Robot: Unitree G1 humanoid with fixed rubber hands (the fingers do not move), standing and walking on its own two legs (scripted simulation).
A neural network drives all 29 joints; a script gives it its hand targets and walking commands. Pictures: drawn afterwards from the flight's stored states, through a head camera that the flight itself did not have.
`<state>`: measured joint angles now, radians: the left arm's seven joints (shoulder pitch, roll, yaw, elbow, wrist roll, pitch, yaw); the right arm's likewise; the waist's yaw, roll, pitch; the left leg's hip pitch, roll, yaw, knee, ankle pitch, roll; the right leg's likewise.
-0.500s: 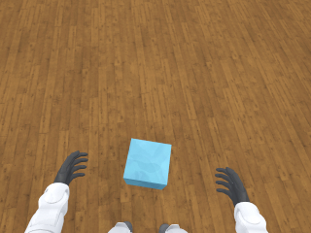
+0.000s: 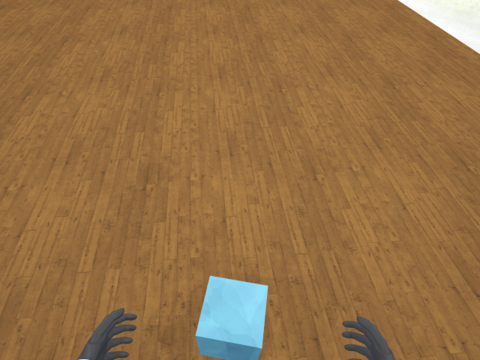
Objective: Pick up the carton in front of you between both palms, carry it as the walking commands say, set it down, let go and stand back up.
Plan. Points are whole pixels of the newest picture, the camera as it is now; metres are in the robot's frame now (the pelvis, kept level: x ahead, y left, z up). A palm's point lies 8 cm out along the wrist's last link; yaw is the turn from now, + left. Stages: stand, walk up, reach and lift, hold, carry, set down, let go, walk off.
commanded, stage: let go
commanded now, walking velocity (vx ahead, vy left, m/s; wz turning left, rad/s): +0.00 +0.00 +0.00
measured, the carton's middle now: (233, 321) +0.41 +0.01 -0.65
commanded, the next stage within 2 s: stand in 0.20 s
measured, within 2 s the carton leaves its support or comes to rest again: neither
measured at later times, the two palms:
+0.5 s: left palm out of the picture +0.13 +0.30 -0.08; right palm out of the picture +0.13 -0.28 -0.09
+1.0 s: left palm out of the picture +0.12 +0.31 -0.09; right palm out of the picture +0.12 -0.29 -0.10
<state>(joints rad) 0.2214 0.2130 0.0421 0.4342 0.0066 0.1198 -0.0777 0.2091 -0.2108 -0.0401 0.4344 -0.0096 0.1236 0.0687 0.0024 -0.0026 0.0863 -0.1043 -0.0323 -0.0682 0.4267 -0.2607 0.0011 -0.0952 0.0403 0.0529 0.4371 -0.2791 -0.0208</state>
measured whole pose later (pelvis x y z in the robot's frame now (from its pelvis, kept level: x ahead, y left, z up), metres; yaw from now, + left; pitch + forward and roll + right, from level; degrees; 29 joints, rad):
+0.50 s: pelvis +0.00 +0.01 +0.00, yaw -1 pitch -1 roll +0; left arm 0.21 0.34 0.06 0.69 0.04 0.01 0.01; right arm 0.18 -0.33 -0.04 0.73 -0.04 0.01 -0.02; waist 0.00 0.01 0.01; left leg -0.19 -0.03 -0.06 0.51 -0.30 0.01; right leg -0.18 0.05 0.06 0.50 -0.31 -0.01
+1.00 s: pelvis +0.00 +0.01 +0.00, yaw +0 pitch -2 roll +0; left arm 0.16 0.36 0.02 0.88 0.02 0.00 0.02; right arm 0.13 -0.36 -0.01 0.91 -0.03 -0.01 -0.03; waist 0.00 0.00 0.01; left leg -0.13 -0.04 -0.06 0.41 -0.25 0.01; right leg -0.12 0.03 0.06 0.41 -0.27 -0.01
